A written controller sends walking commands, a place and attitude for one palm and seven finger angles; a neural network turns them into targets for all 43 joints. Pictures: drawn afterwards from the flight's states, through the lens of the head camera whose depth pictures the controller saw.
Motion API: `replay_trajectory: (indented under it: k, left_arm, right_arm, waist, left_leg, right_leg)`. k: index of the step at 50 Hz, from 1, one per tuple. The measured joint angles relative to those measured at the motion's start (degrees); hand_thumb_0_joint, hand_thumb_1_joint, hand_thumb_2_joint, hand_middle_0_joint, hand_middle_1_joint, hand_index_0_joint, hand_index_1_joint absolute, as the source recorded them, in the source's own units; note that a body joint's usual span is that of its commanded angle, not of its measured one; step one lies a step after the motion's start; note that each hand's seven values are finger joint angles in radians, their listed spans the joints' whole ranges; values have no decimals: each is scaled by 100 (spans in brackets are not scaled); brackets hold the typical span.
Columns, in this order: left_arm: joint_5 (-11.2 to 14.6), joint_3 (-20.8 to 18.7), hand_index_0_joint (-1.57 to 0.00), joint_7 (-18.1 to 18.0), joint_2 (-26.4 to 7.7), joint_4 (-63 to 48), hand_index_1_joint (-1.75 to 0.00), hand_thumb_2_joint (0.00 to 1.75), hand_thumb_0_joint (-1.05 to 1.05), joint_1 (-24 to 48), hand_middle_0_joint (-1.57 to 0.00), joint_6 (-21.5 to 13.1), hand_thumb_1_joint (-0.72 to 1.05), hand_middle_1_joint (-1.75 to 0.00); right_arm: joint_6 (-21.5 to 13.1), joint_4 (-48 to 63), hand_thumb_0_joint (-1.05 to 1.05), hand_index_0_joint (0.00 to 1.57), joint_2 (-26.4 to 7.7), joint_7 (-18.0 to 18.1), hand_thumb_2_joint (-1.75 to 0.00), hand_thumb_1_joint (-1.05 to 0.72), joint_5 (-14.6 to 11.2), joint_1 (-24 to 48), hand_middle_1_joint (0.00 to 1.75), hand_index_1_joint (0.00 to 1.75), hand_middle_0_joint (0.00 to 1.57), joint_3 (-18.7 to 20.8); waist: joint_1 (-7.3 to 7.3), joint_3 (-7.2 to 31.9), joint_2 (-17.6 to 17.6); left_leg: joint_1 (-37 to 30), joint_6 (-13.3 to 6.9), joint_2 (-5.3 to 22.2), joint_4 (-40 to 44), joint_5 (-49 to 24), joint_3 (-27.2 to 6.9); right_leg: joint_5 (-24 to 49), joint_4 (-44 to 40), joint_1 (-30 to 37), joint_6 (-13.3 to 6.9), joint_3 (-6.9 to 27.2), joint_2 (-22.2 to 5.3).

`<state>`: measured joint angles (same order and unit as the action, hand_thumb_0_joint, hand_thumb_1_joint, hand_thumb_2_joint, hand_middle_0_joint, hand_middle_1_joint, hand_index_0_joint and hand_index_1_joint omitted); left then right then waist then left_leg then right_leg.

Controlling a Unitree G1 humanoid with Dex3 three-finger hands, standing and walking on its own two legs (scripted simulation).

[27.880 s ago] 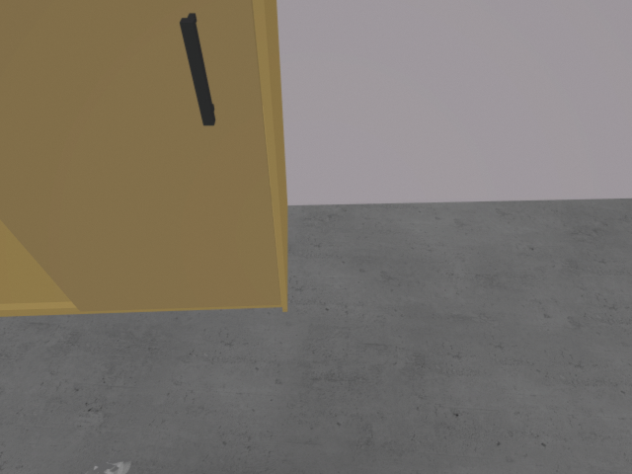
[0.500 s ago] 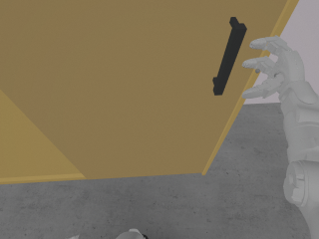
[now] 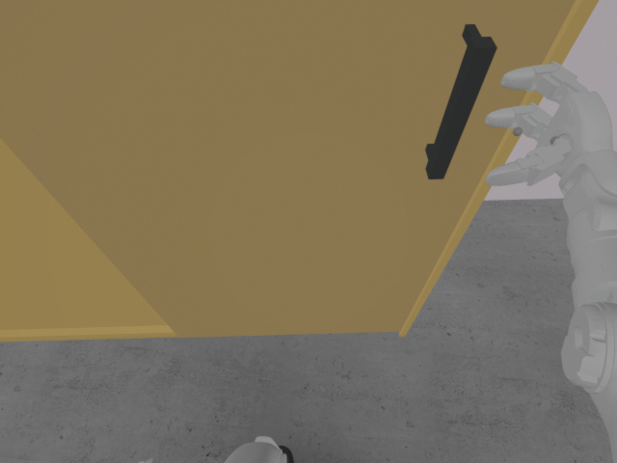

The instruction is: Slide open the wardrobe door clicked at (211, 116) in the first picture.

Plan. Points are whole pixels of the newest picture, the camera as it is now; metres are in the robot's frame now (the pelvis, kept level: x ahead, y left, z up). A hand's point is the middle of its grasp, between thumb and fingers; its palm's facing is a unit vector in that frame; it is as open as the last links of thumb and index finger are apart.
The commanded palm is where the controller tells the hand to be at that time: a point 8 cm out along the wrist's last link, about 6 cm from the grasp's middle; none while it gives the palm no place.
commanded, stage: move the hooked fingers beside the handle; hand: right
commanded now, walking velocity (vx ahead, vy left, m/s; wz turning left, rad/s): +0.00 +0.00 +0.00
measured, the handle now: (451, 109) +0.52 -0.11 +0.17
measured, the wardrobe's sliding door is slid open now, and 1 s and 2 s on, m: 0.00 0.00 0.00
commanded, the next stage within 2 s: feel for the door with the fingertips in 1.28 s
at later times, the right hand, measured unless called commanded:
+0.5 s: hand (519, 131) +0.49 -0.18 +0.17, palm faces -0.13 +0.99 -0.04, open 13.3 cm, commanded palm +0.50 -0.21 +0.16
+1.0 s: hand (518, 131) +0.49 -0.18 +0.17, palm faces -0.12 +0.99 -0.04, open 13.3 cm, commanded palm +0.50 -0.21 +0.16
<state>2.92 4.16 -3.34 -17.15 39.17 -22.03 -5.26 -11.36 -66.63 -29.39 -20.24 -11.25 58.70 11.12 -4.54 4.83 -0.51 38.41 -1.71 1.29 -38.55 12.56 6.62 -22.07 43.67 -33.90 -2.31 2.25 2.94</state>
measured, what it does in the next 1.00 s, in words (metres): stands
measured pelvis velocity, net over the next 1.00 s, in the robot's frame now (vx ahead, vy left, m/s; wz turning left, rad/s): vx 0.00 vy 0.00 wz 0.00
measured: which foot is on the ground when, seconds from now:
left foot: down 0.00-1.00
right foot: down 0.00-1.00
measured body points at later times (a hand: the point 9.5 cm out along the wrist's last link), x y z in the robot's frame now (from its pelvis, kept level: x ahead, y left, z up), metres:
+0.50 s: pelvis +0.00 +0.00 +0.00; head +0.07 -0.01 +0.44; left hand +0.05 +0.27 -0.11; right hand +0.49 -0.24 +0.18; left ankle +0.06 +0.11 -0.71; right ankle -0.01 -0.09 -0.71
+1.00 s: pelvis +0.00 +0.00 +0.00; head +0.07 -0.01 +0.44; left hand +0.05 +0.27 -0.11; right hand +0.49 -0.24 +0.18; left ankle +0.06 +0.11 -0.71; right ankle -0.01 -0.09 -0.71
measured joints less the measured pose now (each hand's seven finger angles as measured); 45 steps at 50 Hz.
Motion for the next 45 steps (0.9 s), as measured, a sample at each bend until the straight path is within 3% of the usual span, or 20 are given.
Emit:
replay_trajectory:
  k: [45]
  left_arm:
    - [19,36,-20,-55,-13,19,-30,89,1,4,-20,-80,91,-30]
  right_arm:
    - [39,-27,-1,43,-63,-29,-30,50,-15,80,123,123,45,-12]
  waist:
    - [-28,-11,14]
  left_leg:
    - [45,-12,-14,25,-29,19]
  right_leg:
    - [23,5,-68,17,32,-8]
